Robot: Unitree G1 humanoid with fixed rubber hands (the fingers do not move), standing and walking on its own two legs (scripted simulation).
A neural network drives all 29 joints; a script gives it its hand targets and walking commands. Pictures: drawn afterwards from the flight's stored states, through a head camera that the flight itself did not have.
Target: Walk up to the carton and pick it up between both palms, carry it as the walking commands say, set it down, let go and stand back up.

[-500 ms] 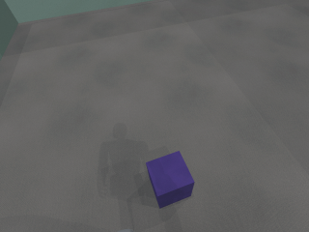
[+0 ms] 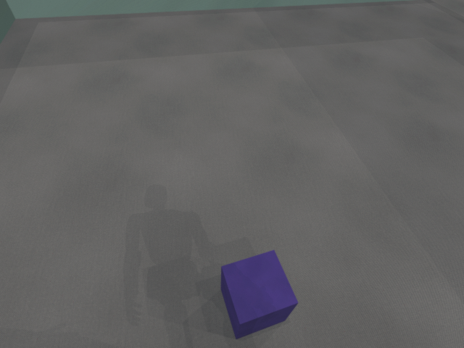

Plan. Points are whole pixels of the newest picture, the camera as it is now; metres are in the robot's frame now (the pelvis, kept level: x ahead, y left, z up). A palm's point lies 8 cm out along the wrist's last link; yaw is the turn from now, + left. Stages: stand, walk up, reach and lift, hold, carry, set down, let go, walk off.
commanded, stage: walk up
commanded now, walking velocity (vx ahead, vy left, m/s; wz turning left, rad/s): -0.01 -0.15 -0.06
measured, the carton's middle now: (254, 295) +0.41 -0.10 -0.65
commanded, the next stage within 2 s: none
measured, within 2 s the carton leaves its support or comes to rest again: neither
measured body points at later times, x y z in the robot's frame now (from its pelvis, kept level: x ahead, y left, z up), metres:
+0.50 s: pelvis -0.02 -0.09 +0.01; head +0.00 -0.10 +0.45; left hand +0.02 +0.13 -0.15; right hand -0.03 -0.32 -0.16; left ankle -0.02 +0.05 -0.72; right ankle -0.03 -0.19 -0.74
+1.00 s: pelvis -0.03 -0.13 +0.01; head +0.00 -0.10 +0.45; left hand -0.01 +0.14 -0.16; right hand -0.07 -0.39 -0.13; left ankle -0.02 +0.04 -0.74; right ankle +0.00 -0.29 -0.70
